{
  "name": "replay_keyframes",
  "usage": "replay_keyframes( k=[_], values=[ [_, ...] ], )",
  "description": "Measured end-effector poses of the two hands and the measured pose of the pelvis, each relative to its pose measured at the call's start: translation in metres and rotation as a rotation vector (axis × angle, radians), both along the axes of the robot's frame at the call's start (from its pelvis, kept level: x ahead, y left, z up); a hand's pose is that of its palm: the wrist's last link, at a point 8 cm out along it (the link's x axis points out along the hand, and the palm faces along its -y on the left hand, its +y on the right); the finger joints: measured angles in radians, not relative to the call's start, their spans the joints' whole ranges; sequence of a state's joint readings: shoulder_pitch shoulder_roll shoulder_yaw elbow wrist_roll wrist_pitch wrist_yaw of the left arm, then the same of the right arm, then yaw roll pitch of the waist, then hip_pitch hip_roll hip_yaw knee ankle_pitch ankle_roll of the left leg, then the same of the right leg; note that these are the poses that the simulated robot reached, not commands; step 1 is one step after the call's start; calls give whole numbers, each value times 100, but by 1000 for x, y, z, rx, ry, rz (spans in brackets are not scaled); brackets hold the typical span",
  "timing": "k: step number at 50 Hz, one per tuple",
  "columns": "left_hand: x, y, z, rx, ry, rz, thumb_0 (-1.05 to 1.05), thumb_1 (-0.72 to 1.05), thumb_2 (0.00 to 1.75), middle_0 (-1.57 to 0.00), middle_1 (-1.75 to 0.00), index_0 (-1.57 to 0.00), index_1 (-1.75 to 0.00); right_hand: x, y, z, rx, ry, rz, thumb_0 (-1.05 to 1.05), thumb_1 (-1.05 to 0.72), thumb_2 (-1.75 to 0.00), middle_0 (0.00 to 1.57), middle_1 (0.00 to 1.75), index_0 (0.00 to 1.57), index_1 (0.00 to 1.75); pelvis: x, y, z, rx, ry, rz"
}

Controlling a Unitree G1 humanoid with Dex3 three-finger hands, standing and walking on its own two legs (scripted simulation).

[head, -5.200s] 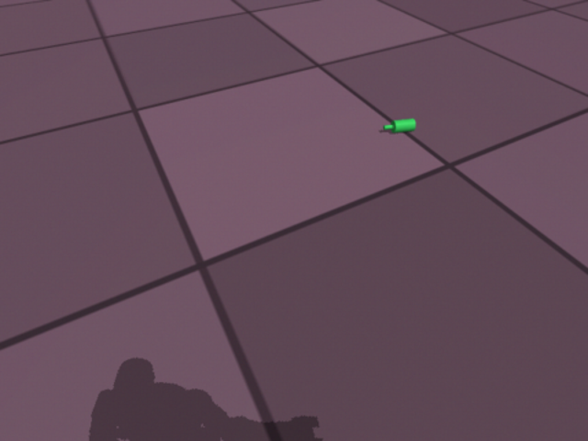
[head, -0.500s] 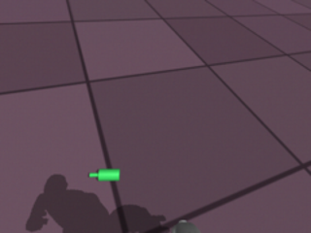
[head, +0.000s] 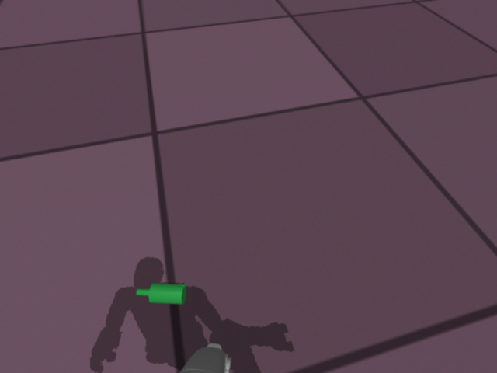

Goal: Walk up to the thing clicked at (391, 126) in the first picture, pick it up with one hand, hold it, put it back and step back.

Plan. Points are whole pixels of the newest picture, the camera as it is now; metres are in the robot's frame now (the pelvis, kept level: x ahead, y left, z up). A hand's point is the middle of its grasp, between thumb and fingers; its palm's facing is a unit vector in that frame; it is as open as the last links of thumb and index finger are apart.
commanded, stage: walk up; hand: left
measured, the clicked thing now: (160, 293) +0.48 +0.40 -0.73
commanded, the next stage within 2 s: none
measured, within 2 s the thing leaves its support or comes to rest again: neither
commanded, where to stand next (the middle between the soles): +0.13 +0.03 m, yaw +3 degrees
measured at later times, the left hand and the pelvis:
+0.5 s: hand out of the picture +0.14 +0.24 -0.15, palm faces +0.05 -0.89 -0.45, open 7.3 cm; pelvis +0.05 -0.04 -0.03, yaw +4 degrees
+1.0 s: hand out of the picture +0.08 +0.31 -0.16, palm faces +0.05 -0.92 -0.39, open 7.3 cm; pelvis +0.05 +0.02 +0.00, yaw +6 degrees
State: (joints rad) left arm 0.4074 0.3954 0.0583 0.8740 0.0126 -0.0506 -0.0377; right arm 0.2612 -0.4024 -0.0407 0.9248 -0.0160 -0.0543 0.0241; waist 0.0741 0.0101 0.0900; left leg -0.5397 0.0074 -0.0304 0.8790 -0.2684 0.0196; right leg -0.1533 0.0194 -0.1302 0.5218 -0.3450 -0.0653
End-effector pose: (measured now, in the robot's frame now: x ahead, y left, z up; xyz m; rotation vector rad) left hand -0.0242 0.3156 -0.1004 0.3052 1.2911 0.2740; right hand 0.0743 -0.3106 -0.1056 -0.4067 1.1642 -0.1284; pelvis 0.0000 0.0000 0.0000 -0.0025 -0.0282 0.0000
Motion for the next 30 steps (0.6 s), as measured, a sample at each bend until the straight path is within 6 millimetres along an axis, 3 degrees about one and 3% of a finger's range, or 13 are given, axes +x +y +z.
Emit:
replay_keyframes(
  k=[5,10,16,20,23,30],
  values=[
    [24,-12,-13,-12,23,22,0,91,90,-20,-30,-21,-30,56,5,-5,0,-8,37,1,-90,-90,21,30,20,30,28,-3,-6,1,1,29],
    [66,-13,-31,-22,7,37,0,91,90,-20,-30,-21,-30,108,17,-12,1,-84,66,1,-90,-90,20,30,20,30,48,1,-17,29,-7,56],
    [132,-20,-22,-14,-106,-23,0,91,90,-20,-30,-21,-30,129,16,-4,21,-158,34,0,-90,-90,21,30,20,30,59,-10,-11,11,-22,52],
    [159,-25,-18,28,-188,-40,0,91,90,-20,-30,-21,-30,132,0,-12,29,-148,42,0,-90,-90,21,30,20,30,59,-25,-18,13,-29,53],
    [158,-30,-17,75,-207,-53,0,91,90,-20,-30,-21,-30,133,-18,-26,35,-136,22,0,-90,-90,21,30,20,30,55,-36,-28,-14,-41,54],
    [117,-20,1,142,-115,-45,0,90,90,-21,-30,-21,-30,103,-38,-31,16,-38,-15,0,-90,-90,20,30,20,30,39,-31,-20,12,-13,75]
  ],
)
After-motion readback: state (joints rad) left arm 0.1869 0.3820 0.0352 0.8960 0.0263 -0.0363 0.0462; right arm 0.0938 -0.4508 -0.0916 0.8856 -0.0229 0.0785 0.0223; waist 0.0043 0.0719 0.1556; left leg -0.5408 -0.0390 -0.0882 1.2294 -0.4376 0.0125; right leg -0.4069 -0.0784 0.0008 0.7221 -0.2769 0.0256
